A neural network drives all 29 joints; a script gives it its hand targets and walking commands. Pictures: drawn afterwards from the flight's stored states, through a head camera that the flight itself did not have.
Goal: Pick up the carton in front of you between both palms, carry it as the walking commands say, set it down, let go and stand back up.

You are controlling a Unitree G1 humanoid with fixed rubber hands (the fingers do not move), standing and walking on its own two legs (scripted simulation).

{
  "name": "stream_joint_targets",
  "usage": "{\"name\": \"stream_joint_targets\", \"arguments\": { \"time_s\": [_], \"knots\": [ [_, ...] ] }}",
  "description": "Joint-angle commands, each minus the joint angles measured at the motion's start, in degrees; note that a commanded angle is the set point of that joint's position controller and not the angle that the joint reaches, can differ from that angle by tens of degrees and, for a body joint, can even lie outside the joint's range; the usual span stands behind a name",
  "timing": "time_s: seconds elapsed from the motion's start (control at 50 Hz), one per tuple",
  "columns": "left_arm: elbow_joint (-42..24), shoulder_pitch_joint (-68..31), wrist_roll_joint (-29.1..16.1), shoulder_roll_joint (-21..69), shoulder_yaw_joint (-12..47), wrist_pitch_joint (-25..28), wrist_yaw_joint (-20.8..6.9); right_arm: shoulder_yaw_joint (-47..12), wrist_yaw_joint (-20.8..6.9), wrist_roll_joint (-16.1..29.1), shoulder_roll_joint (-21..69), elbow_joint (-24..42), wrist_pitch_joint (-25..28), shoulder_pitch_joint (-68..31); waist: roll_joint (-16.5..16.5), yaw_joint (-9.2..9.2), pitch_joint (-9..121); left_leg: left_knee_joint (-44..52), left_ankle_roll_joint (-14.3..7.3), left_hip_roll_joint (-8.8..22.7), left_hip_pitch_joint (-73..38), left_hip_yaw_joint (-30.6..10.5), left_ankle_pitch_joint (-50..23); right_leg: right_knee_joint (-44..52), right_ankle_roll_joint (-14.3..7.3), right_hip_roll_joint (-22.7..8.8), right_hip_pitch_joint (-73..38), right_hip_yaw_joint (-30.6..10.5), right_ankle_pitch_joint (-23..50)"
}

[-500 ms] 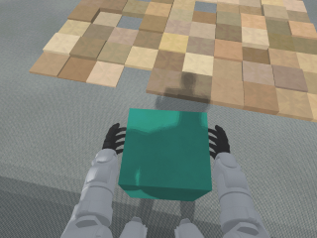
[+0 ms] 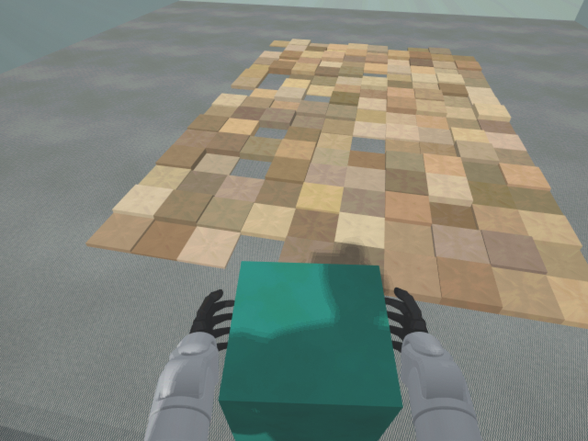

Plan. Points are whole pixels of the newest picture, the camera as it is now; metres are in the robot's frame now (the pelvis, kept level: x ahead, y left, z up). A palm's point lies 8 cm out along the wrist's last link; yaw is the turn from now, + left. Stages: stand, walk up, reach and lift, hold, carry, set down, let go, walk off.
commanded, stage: reach and lift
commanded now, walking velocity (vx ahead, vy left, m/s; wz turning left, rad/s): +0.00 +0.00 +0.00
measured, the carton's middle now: (306, 361) +0.29 +0.00 -0.06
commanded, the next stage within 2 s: hold in 0.98 s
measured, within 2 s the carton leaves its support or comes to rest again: neither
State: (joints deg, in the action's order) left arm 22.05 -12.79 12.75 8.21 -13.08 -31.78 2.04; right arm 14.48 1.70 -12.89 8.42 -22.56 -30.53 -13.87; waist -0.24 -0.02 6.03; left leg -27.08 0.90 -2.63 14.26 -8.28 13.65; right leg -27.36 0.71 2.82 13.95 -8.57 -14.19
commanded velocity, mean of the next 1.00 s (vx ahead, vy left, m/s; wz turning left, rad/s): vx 0.00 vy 0.00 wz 0.00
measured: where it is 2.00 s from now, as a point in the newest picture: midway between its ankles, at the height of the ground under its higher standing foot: outside the picture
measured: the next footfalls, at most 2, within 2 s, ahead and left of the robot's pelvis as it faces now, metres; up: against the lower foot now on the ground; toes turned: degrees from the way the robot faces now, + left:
none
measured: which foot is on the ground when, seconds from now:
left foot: down 0.00-1.00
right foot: down 0.00-1.00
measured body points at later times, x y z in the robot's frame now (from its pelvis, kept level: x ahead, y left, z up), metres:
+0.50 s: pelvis -0.01 +0.00 +0.00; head -0.04 +0.00 +0.45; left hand +0.29 +0.15 +0.02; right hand +0.30 -0.15 +0.03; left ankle +0.01 +0.13 -0.74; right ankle +0.00 -0.13 -0.74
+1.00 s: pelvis +0.00 +0.00 +0.01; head -0.04 +0.00 +0.46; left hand +0.30 +0.15 +0.03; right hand +0.30 -0.15 +0.04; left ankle +0.01 +0.13 -0.74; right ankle +0.00 -0.13 -0.74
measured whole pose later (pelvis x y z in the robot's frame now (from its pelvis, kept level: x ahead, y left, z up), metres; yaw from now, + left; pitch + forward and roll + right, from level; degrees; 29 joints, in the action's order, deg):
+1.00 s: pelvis +0.00 +0.00 +0.01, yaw +0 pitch -5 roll +0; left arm 15.7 -13.6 15.4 8.4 -11.9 -40.7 0.3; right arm 13.2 0.2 -15.6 8.6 -16.5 -39.1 -14.7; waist -0.2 -0.2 0.7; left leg -20.7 0.7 -2.0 4.4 -7.7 11.3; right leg -21.1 0.6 2.2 4.2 -8.1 -11.8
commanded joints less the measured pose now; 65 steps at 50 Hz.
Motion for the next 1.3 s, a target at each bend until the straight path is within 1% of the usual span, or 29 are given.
{"name": "stream_joint_targets", "arguments": {
  "time_s": [0.0, 0.06, 0.08, 0.18, 0.28, 0.42, 0.7, 0.8, 0.94, 0.98, 1.04, 1.08, 1.16, 1.28],
  "knots": [
    [-1.25, -28.69, -10.6, 53.9, 30.36, -1.01, -15.12, -30.43, -15.08, 9.55, 55.95, -2.79, -2.82, -23.85, -0.26, -0.19, 6.17, 5.27, -0.2, -2.61, -6.27, 3.92, -8.57, 5.72, 0.06, 2.32, -4.75, 3.57, 9.49],
    [0.52, -31.68, -9.07, 53.49, 27.28, -1.7, -15.88, -27.45, -15.81, 8.31, 55.74, -4.68, -3.44, -26.9, -0.24, -0.28, 3.13, 5.66, -0.55, -2.5, -5.35, 4.55, -3.12, 6.23, -0.19, 1.97, -3.57, 3.92, 4.09],
    [0.51, -33.09, -9.11, 53.91, 27.24, -1.65, -16.14, -27.41, -16.02, 8.39, 56.16, -4.66, -3.34, -28.36, -0.18, -0.25, 3.39, 5.52, -0.59, -2.48, -5.43, 4.69, -2.29, 6.19, -0.27, 1.89, -3.57, 4.0, 3.16],
    [-0.57, -38.45, -9.77, 55.68, 28.18, -1.33, -16.72, -28.18, -16.52, 8.94, 57.64, -3.68, -2.96, -33.66, -0.09, -0.08, 7.48, 4.63, -0.57, -2.37, -6.78, 4.75, -2.64, 5.35, -0.25, 1.87, -4.89, 4.24, 3.32],
    [-0.15, -39.38, -9.7, 56.08, 28.4, -1.52, -16.73, -28.36, -16.56, 8.76, 57.57, -3.82, -3.13, -34.83, 0.02, -0.06, 8.59, 5.05, -0.42, -2.4, -7.68, 4.89, -2.55, 5.55, -0.14, 2.01, -5.6, 4.52, 3.18],
    [-1.11, -37.47, -9.46, 55.45, 28.35, -2.36, -16.36, -28.24, -16.51, 8.51, 56.43, -2.84, -3.83, -33.0, 0.4, -0.05, 8.73, 6.2, 0.02, -2.38, -9.68, 4.87, -6.06, 6.41, -0.09, 2.43, -7.17, 4.74, 6.4],
    [-6.9, -30.87, -11.16, 54.37, 30.43, -4.39, -15.73, -30.55, -16.08, 10.26, 55.1, 3.17, -5.85, -26.63, 0.31, -0.17, 9.23, 7.41, 0.41, -2.82, -13.45, 4.37, -15.33, 7.77, 0.48, 2.91, -10.82, 4.29, 15.07],
    [-8.61, -29.76, -11.7, 53.99, 31.13, -5.11, -15.65, -31.28, -15.9, 10.78, 54.89, 4.86, -6.57, -25.43, 0.21, -0.17, 8.76, 7.74, 0.41, -3.03, -14.04, 4.24, -16.46, 8.2, 0.56, 2.95, -11.49, 4.15, 16.37],
    [-9.91, -29.82, -12.02, 53.64, 31.59, -6.03, -15.73, -31.7, -15.75, 11.14, 54.85, 6.16, -7.55, -25.44, -0.01, -0.2, 7.97, 8.06, 0.31, -3.15, -14.04, 4.22, -15.54, 8.57, 0.6, 2.85, -11.78, 4.06, 15.96],
    [-11.23, -30.28, -12.77, 53.92, 32.88, -6.32, -15.78, -32.84, -15.69, 11.79, 55.21, 7.57, -7.87, -25.78, 0.01, -0.04, 8.7, 8.1, 0.34, -3.17, -14.53, 4.17, -16.03, 8.71, 0.63, 2.85, -12.38, 3.98, 16.59],
    [-14.89, -30.61, -14.47, 53.98, 35.62, -7.5, -15.56, -35.3, -15.37, 13.26, 55.14, 11.21, -9.16, -25.83, 0.0, 0.24, 10.64, 8.39, 0.46, -3.18, -16.1, 3.86, -18.44, 9.02, 0.72, 2.84, -14.13, 3.76, 19.24],
    [-14.85, -29.67, -14.03, 52.87, 34.9, -8.81, -15.23, -34.67, -15.09, 12.95, 53.92, 11.21, -10.47, -24.95, -0.03, 0.19, 8.68, 9.09, 0.44, -3.15, -15.66, 3.94, -16.93, 9.58, 0.68, 2.74, -14.01, 3.79, 17.77],
    [-11.49, -29.49, -11.8, 51.04, 31.12, -10.24, -15.19, -31.23, -15.33, 11.1, 52.03, 8.02, -11.77, -25.22, 0.04, -0.02, 2.58, 10.3, 0.19, -2.96, -13.3, 4.54, -9.44, 10.7, 0.43, 2.52, -11.46, 4.3, 10.05],
    [-11.14, -33.8, -12.14, 52.95, 31.24, -9.86, -15.82, -31.52, -16.21, 11.49, 53.55, 7.88, -11.28, -29.98, 0.26, -0.03, 4.82, 9.65, 0.11, -2.67, -13.58, 4.56, -8.22, 10.07, 0.18, 2.53, -11.43, 4.66, 8.62]
  ]
}}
